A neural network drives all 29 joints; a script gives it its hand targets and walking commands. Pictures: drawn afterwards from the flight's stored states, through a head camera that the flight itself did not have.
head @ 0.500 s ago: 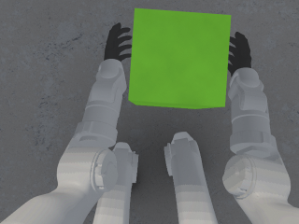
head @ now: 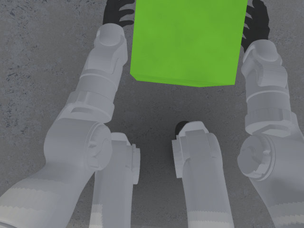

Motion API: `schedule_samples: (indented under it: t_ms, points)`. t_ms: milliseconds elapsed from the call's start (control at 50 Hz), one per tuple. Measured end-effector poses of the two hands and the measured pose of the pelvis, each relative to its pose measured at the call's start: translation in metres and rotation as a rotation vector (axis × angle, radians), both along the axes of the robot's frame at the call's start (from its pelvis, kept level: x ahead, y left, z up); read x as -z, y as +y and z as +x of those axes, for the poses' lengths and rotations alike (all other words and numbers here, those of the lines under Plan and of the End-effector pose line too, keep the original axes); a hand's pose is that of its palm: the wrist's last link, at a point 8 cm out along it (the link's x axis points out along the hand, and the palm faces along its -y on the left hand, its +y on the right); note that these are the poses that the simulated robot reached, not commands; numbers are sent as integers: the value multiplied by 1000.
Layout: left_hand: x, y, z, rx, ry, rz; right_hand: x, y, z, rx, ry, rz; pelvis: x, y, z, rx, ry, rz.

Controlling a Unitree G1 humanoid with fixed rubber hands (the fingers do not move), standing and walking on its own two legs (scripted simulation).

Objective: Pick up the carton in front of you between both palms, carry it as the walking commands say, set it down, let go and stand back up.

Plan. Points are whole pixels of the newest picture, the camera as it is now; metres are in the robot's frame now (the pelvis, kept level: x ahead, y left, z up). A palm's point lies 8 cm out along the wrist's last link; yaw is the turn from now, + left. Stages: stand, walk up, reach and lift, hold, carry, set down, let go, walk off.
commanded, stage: set down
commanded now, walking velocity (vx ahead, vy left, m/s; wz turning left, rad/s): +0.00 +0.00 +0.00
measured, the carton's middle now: (178, 43) +0.50 -0.12 -0.25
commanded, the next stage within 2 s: none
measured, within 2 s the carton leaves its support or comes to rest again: rests again in 0.66 s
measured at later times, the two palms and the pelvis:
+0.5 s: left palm (113, 29) +0.54 +0.03 -0.18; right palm (248, 48) +0.46 -0.27 -0.19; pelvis -0.01 +0.01 -0.01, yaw +0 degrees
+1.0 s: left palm (111, 39) +0.52 +0.04 -0.21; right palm (243, 52) +0.45 -0.27 -0.21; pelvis -0.01 +0.01 -0.02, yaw +0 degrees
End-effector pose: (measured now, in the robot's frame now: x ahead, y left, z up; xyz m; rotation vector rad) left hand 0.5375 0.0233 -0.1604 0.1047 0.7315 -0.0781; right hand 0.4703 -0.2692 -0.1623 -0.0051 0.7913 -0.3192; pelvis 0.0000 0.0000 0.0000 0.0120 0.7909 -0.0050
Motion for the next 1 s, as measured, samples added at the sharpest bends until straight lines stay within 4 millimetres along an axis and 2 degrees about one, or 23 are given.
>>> schedule_samples:
  t_ms: [120,300,440,580,840,920,1000]
  points:
    - [7,9,1,0,9,-9,5,9,1,-5,8,-2,5,6,2,-3,0,-13]
    - [18,10,-5,36,51,16,23,8,-18,-5,34,58,7,12,3,-11,5,-11]
    - [17,3,0,53,33,14,24,1,-14,-26,23,37,12,9,-4,-12,-47,-10]
    - [25,9,-6,59,49,4,25,2,-5,-48,15,43,15,5,-8,-10,-70,-6]
    - [28,11,-6,105,25,-9,30,1,-7,-46,-11,53,19,7,-11,-8,-95,-9]
    - [35,13,-8,123,30,-6,37,1,-11,-48,5,50,21,8,-11,-3,-111,-11]
    - [51,18,-15,120,58,-4,48,0,-15,-44,20,30,21,8,-12,1,-127,-9]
